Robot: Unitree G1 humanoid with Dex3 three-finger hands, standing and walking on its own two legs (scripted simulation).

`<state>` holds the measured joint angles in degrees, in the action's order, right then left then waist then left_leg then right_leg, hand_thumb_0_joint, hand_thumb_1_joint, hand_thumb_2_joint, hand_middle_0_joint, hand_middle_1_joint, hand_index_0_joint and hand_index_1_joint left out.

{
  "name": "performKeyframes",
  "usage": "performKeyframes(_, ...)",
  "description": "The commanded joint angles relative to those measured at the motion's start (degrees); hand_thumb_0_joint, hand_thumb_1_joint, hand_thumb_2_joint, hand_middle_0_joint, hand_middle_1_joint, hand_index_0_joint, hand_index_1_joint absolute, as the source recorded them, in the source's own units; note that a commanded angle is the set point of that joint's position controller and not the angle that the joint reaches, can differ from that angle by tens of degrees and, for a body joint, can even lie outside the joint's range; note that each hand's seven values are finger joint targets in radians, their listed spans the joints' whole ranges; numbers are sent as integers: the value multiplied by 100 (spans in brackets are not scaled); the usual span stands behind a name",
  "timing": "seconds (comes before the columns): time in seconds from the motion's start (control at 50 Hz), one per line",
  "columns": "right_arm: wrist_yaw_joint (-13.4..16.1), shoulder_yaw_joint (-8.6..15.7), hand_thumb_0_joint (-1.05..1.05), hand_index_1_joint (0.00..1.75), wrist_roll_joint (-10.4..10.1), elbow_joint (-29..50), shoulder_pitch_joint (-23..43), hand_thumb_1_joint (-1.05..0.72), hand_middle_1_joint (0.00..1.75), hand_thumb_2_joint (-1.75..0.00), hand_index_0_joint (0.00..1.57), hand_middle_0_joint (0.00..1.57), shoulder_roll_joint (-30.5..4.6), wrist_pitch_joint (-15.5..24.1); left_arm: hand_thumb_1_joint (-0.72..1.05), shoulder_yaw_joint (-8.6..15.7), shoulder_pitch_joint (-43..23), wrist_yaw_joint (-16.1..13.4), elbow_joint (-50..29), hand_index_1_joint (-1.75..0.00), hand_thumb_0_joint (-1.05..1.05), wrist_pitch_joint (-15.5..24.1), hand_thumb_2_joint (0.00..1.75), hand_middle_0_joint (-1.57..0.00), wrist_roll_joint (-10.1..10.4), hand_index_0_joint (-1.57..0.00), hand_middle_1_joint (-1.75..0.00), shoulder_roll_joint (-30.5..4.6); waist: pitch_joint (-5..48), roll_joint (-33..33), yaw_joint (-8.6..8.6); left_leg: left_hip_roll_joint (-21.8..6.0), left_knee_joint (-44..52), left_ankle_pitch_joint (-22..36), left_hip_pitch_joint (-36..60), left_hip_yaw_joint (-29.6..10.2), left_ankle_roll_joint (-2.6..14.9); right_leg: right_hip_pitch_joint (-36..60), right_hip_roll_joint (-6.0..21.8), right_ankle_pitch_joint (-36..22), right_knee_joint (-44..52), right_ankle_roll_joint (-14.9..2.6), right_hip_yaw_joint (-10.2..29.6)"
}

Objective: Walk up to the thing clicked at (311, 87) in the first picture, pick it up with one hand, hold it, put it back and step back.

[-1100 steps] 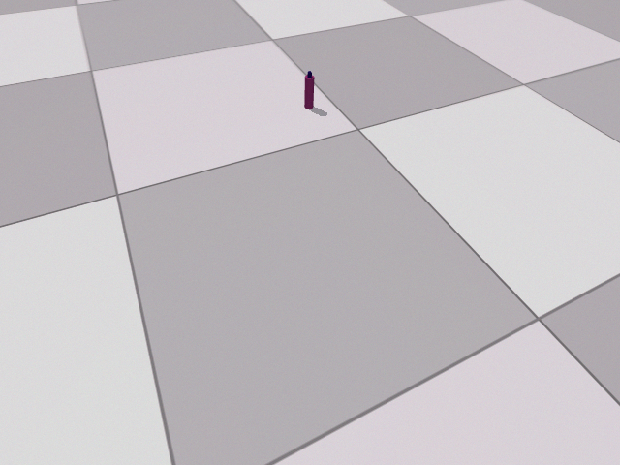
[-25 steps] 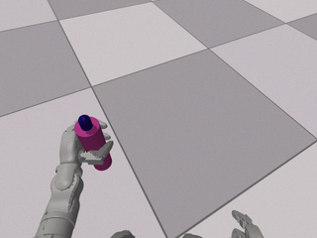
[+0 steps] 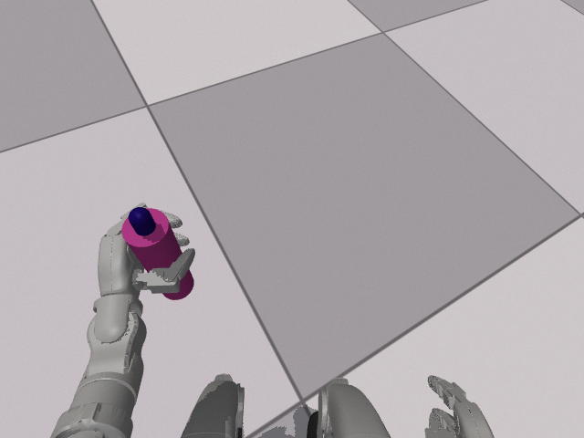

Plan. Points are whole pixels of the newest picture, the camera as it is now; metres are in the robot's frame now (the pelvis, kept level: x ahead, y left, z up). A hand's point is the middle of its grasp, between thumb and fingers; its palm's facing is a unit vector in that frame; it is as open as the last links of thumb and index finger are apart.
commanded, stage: crouch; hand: left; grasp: from the side
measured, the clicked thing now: (161, 255) +0.35 +0.19 -0.02
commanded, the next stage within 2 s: lower in 1.50 s
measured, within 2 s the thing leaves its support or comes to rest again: neither
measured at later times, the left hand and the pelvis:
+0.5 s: hand (184, 293) +0.37 +0.21 -0.26, palm faces +0.16 -0.99 -0.02, open 7.5 cm; pelvis -0.05 +0.00 -0.21, yaw -2 degrees
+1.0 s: hand (190, 303) +0.39 +0.22 -0.40, palm faces +0.18 -0.98 -0.01, open 7.5 cm; pelvis -0.07 +0.01 -0.34, yaw -4 degrees
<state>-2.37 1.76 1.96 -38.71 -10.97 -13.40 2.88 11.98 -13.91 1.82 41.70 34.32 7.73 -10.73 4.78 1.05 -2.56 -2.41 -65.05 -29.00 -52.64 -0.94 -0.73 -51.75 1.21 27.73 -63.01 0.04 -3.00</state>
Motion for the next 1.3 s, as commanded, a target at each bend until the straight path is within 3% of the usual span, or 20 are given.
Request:
performKeyframes(0.0, 4, 256, 0, 30, 32, 473, -142, -90, 30, -90, 20, 20, -856, 212, 31, 419, -2099, 123, -907, -136, 0, 1117, 119, -130, 114, -131, -136, -957, 2618, -402, -115, 233, -412, 1098, 34, -123, 144, -187, -154, -1212, -401, -157, 155)
performKeyframes(0.06, -17, 244, 0, 30, 60, 470, -130, -89, 30, -90, 20, 20, -932, 206, 34, 432, -2155, 250, -592, -134, 0, 1320, 119, -129, 151, -129, -133, -1006, 3096, -505, -122, 237, -1028, 1088, -524, -151, 153, -694, -138, -1151, -926, -149, 238)
performKeyframes(0.08, -20, 245, 0, 30, 54, 448, -165, -89, 30, -90, 20, 20, -991, 187, 35, 621, -2321, 277, -705, -135, 0, 1381, 120, -130, 142, -130, -134, -1304, 3309, -617, -49, 227, -1194, 1192, -598, -158, 147, -876, -157, -1198, -1154, -169, 227)
performKeyframes(0.12, -36, 241, 0, 30, 72, 432, -137, -90, 30, -90, 20, 20, -1067, 135, 34, 694, -2257, 384, -474, -136, 0, 1404, 122, -131, 140, -131, -135, -1384, 3563, -857, 6, 216, -1446, 1450, -616, -201, 107, -1357, -179, -1227, -1586, -223, 131)
performKeyframes(0.22, -75, 252, 0, 30, 92, 367, -141, -90, 30, -91, 20, 20, -1123, 83, 40, 834, -2741, 476, -462, -142, 0, 1457, 129, -136, 265, -135, -140, -1403, 3827, -762, -129, 232, -2011, 939, -1499, -254, 109, -1992, -186, -808, -2178, -240, 118)
performKeyframes(0.24, -78, 254, 0, 30, 99, 346, -153, -90, 30, -91, 20, 20, -1151, 70, 42, 961, -2670, 493, -348, -144, 0, 1458, 130, -138, 256, -137, -143, -1510, 3916, -709, -102, 220, -2155, 968, -1550, -276, 117, -2180, -194, -793, -2321, -238, 91)
performKeyframes(0.28, -93, 263, 0, 30, 132, 272, -147, -90, 30, -91, 20, 20, -1185, 84, 46, 775, -2953, 579, -266, -144, 0, 1493, 131, -139, 222, -138, -143, -1373, 4013, -694, -253, 216, -2508, 1070, -1739, -308, 126, -2610, -197, -855, -2655, -251, 44)
performKeyframes(0.3, -93, 254, 0, 30, 146, 202, -227, -90, 30, -91, 20, 20, -1207, 85, 46, 906, -2998, 607, -98, -146, 0, 1505, 132, -139, 204, -139, -145, -1505, 4110, -710, -289, 212, -2735, 1212, -1861, -307, 136, -2767, -189, -965, -2839, -249, 37)
performKeyframes(0.38, -127, 191, 0, 30, 230, 125, -220, -91, 30, -91, 20, 20, -1213, 67, 46, 1085, -3427, 697, 216, -144, 0, 1621, 132, -138, 142, -138, -143, -1700, 4182, -811, -331, 235, -3239, 882, -2453, -283, 136, -3338, -175, -659, -3374, -268, 2)
performKeyframes(0.46, -169, 126, 0, 30, 317, 129, -143, -91, 30, -91, 20, 20, -1241, 33, 39, 1554, -3584, 614, 481, -145, 0, 1749, 133, -136, 42, -136, -143, -2221, 4126, -872, -227, 263, -3589, 90, -3275, -172, 124, -3622, -158, -14, -3748, -255, 22)
performKeyframes(0.5, -179, 94, 0, 30, 337, 130, -96, -91, 30, -91, 20, 20, -1255, 11, 38, 1471, -3834, 656, 555, -146, 0, 1764, 135, -136, 10, -136, -145, -2168, 4157, -959, -345, 257, -3789, -79, -3390, -131, 128, -3843, -149, 86, -3927, -244, 16)
performKeyframes(0.54, -176, 72, 0, 30, 344, 108, -98, -91, 30, -91, 20, 20, -1296, 4, 39, 1688, -3978, 649, 487, -146, 0, 1779, 135, -135, 4, -135, -144, -2433, 4242, -954, -316, 255, -3990, -185, -3591, -97, 131, -3949, -146, 151, -4111, -233, 1)
performKeyframes(0.7, -149, -7, 0, 30, 390, -5, -96, -91, 30, -91, 20, 20, -1398, -28, 39, 1738, -4428, 768, 670, -138, 0, 1668, 128, -131, -80, -131, -137, -2764, 4232, -1166, -467, 255, -4676, -558, -4279, 10, 152, -4468, -140, 378, -4723, -208, -79)
performKeyframes(0.74, -155, -27, 0, 30, 399, -30, -86, -91, 30, -91, 20, 20, -1417, -22, 40, 1643, -4381, 804, 900, -138, 0, 1608, 128, -131, -50, -130, -136, -2551, 3998, -1072, -556, 257, -4807, -638, -4501, -20, 159, -4656, -144, 427, -4858, -203, -151)
performKeyframes(0.76, -152, -37, 0, 30, 397, -27, -121, -92, 30, -91, 20, 20, -1456, -34, 38, 1886, -4421, 759, 829, -139, 0, 1613, 127, -132, -26, -132, -137, -2808, 4063, -1046, -481, 258, -4862, -625, -4540, -26, 157, -4679, -148, 413, -4915, -202, -178)
performKeyframes(0.88, -153, -145, 0, 30, 450, -80, -136, -91, 30, -91, 20, 20, -1554, -103, 41, 1905, -4353, 813, 902, -136, 0, 1598, 125, -131, -87, -130, -134, -2937, 4007, -1162, -529, 251, -5181, -355, -4734, -118, 124, -4911, -154, 166, -5342, -216, -281)
performKeyframes(0.9, -164, -155, 0, 30, 474, -99, -134, -91, 30, -91, 20, 20, -1581, -111, 41, 1819, -4270, 843, 1058, -136, 0, 1578, 126, -130, -95, -129, -135, -2763, 3877, -1240, -601, 241, -5212, -318, -4639, -166, 109, -5098, -149, 121, -5407, -218, -322)
performKeyframes(0.98, -181, -245, 0, 30, 547, -134, -115, -91, 30, -91, 20, 20, -1664, -163, 42, 2059, -4302, 783, 934, -137, 0, 1624, 127, -130, -95, -130, -136, -3094, 3758, -1329, -574, 220, -5424, -194, -4769, -200, 96, -5142, -179, 16, -5596, -220, -380)
performKeyframes(1.14, -234, -388, 0, 30, 671, -78, 35, -91, 30, -91, 20, 20, -1759, -249, 41, 2048, -4354, 772, 1009, -137, 0, 1688, 128, -130, -148, -130, -136, -3252, 3427, -1364, -742, 195, -5698, -597, -5176, -265, 123, -5280, -225, 281, -5741, -186, -479)
performKeyframes(1.28, -267, -481, 0, 30, 758, -72, 118, -91, 30, -91, 20, 20, -1896, -263, 43, 1941, -4190, 873, 1032, -136, 0, 1699, 126, -129, -146, -130, -135, -3243, 3301, -1608, -825, 163, -5853, -368, -5055, -385, 78, -5521, -238, 74, -5989, -202, -601)
